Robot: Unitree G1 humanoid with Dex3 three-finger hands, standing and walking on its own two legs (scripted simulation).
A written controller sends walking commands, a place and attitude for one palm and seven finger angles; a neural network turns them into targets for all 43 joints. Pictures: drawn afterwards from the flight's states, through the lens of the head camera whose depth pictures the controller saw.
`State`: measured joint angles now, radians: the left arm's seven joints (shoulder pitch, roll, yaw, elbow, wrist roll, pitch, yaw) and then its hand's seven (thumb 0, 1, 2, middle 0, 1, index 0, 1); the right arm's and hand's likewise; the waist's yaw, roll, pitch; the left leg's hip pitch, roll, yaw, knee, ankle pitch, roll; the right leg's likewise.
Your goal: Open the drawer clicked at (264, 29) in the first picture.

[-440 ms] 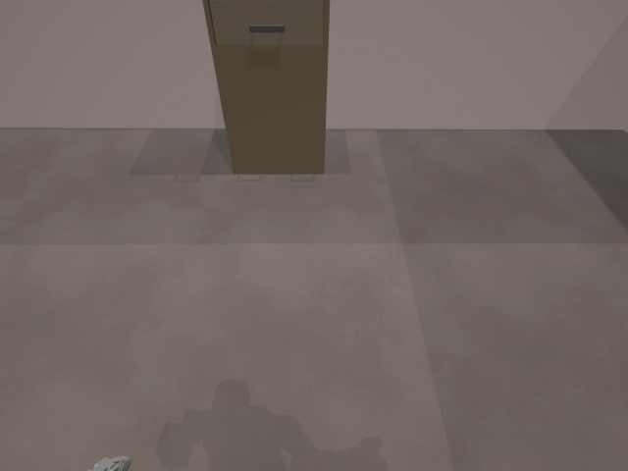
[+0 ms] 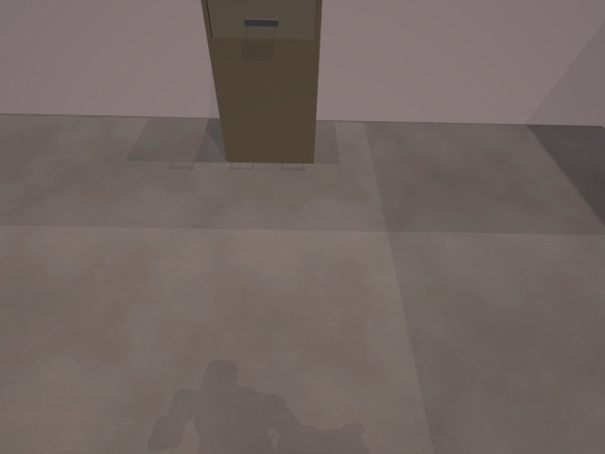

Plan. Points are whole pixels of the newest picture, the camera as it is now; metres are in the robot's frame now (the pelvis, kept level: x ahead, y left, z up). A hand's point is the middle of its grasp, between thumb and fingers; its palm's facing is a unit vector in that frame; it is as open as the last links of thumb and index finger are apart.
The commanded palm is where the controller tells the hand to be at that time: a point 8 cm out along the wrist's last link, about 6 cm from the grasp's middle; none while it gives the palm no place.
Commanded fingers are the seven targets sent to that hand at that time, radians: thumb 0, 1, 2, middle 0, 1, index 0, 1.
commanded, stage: stand and wait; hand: left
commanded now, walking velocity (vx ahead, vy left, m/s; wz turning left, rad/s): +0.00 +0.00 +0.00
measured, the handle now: (261, 20) +1.66 +0.26 -0.03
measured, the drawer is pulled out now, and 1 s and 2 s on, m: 0.00 0.00 0.00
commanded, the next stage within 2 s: look at it before walking up in 0.38 s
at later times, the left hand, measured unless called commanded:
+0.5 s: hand out of the picture +0.08 +0.24 -0.15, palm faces -0.03 -0.94 -0.34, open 7.4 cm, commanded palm none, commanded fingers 0.00 0.90 0.90 -0.20 -0.30 -0.20 -0.30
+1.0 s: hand out of the picture +0.08 +0.24 -0.15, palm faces -0.04 -0.94 -0.33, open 7.4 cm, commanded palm none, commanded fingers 0.00 0.90 0.90 -0.20 -0.30 -0.20 -0.30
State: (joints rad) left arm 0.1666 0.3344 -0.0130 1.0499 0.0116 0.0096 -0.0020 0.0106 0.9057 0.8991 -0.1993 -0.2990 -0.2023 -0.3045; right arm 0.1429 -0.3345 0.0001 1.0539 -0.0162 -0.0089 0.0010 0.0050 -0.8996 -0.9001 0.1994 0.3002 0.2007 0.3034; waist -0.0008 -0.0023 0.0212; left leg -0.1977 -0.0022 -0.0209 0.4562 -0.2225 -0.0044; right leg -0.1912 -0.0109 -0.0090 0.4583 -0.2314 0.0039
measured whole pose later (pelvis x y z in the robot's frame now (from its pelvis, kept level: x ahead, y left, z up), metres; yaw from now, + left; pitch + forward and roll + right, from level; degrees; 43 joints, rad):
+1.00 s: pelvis +0.01 +0.00 +0.00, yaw +0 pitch -2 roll +0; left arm 0.14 0.34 -0.01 1.09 0.01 0.00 0.00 0.01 0.91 0.90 -0.20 -0.30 -0.20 -0.30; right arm 0.12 -0.34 0.00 1.11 -0.01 -0.01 0.00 0.00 -0.90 -0.90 0.20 0.30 0.20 0.30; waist 0.00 0.00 0.03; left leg -0.15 0.01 -0.02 0.38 -0.20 -0.01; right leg -0.14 0.00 -0.01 0.39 -0.21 0.00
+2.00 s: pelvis +0.31 -0.03 -0.01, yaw +0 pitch -2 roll -1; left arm 0.16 0.16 0.05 1.02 0.02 -0.07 0.01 0.00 0.92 0.90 -0.20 -0.30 -0.20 -0.30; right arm 0.36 -0.15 -0.05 1.14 -0.02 -0.04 -0.01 0.01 -0.91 -0.90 0.20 0.30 0.20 0.30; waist -0.05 0.02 0.07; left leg -0.42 0.10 0.03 1.29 -0.34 0.03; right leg -0.31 0.00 -0.18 0.58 -0.24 -0.08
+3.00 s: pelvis +0.75 -0.02 -0.02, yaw -5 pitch -2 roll +0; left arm 0.11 0.16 0.05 1.01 0.02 -0.07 -0.01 0.01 0.91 0.90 -0.19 -0.30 -0.20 -0.30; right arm 0.46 -0.11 -0.04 1.20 -0.01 -0.03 -0.01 0.01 -0.90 -0.90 0.20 0.30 0.20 0.30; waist -0.05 0.02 0.09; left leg -0.21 0.10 0.11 1.16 -0.48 -0.01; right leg -0.37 -0.03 -0.16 0.65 -0.25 -0.08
